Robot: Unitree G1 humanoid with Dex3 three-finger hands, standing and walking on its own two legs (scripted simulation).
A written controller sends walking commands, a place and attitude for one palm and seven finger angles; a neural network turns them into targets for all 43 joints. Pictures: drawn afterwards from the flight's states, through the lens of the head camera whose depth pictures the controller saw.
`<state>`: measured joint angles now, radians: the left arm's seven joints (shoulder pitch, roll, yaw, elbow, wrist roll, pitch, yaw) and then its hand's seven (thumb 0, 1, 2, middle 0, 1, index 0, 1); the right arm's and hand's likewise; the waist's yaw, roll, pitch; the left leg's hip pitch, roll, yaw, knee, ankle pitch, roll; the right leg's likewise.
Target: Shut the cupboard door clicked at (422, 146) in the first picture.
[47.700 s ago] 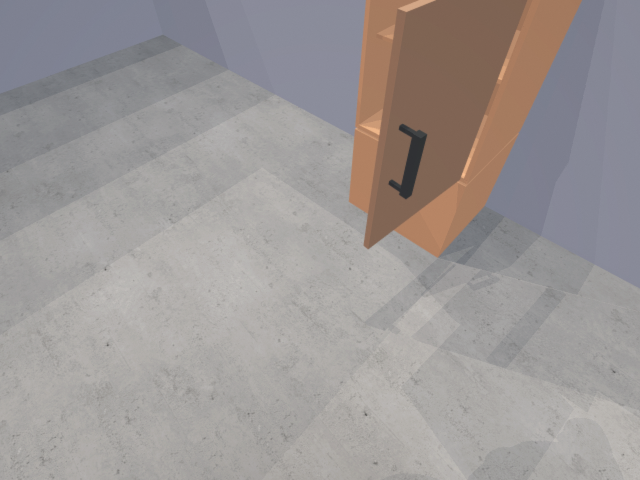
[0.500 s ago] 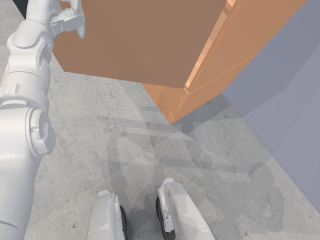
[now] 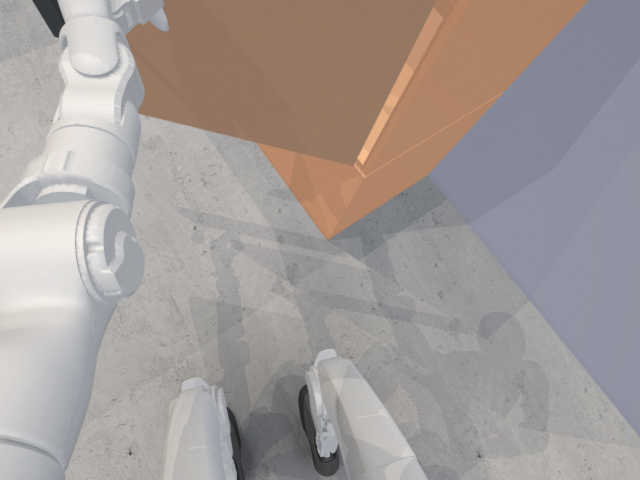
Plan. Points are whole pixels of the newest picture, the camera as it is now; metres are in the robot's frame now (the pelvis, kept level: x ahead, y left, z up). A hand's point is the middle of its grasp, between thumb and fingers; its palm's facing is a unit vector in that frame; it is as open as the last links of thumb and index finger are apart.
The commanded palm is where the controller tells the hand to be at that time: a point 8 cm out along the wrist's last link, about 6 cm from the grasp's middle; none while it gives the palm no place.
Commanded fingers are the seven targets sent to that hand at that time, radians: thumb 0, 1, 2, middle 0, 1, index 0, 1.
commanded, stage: pull the fist back off the door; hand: left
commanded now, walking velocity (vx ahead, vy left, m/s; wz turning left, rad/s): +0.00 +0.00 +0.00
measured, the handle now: out of the picture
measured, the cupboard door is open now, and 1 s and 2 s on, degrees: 44 44 44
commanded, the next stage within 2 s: draw the hand back to the body in 0.66 s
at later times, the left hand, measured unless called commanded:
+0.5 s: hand (152, 63) +0.55 +0.08 +0.09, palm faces +0.00 -1.00 -0.02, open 3.1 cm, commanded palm +0.52 +0.11 +0.10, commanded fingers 0.00 0.90 0.90 -1.30 -1.50 -1.30 -1.50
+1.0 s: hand (97, 80) +0.48 +0.11 +0.14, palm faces +0.05 -0.99 -0.11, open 3.1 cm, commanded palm +0.44 +0.16 +0.15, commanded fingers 0.00 0.90 0.90 -1.30 -1.50 -1.30 -1.50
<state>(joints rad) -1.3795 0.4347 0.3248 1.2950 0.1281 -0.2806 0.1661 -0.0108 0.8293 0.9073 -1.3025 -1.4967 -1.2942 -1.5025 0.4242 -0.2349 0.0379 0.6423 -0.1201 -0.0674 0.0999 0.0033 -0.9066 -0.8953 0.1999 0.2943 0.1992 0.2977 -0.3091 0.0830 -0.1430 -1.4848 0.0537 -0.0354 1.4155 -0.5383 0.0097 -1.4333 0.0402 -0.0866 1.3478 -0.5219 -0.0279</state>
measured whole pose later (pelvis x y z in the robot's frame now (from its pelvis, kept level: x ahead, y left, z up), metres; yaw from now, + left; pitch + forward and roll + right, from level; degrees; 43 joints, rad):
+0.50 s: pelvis +0.03 -0.01 +0.05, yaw +2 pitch +28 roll -2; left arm -0.96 0.23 0.23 1.15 -0.01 -0.43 0.07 0.02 0.90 0.90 -1.30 -1.50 -1.29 -1.50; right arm 0.42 -0.27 -0.03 0.63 -0.06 0.02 0.10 0.01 -0.91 -0.90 0.20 0.29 0.20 0.30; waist -0.19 0.05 -0.15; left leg -1.18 0.04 0.00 1.23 -0.53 0.00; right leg -1.15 0.03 -0.05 1.20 -0.53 -0.03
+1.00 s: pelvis +0.03 -0.01 +0.07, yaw +1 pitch +21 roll +1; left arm -0.63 0.21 0.21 0.83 -0.04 -0.47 0.04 0.02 0.90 0.90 -1.30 -1.50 -1.29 -1.50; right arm 0.37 -0.23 -0.02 0.60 -0.02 0.06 0.06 0.01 -0.91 -0.90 0.20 0.29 0.20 0.30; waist -0.11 0.07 -0.14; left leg -0.98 0.03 0.05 1.11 -0.49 0.00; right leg -0.99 0.03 0.00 1.12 -0.50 -0.03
